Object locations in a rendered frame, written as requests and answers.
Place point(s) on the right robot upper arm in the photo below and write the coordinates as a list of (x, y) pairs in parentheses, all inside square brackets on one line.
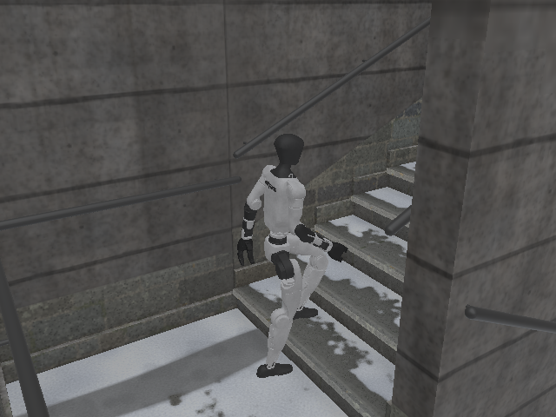
[(296, 193)]

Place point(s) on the robot right shin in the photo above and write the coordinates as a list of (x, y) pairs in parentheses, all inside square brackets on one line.
[(277, 337)]

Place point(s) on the robot right hand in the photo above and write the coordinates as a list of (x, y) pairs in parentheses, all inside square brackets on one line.
[(336, 251)]

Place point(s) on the humanoid robot head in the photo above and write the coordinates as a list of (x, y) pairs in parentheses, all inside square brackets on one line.
[(288, 148)]

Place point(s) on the robot left hand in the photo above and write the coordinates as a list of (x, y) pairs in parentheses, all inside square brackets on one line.
[(245, 245)]

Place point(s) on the robot right forearm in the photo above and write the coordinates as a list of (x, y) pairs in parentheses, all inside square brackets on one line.
[(302, 232)]

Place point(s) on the robot left forearm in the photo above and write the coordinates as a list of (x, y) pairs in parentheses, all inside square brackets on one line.
[(248, 222)]

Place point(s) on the left robot upper arm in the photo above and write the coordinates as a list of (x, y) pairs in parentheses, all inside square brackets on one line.
[(253, 199)]

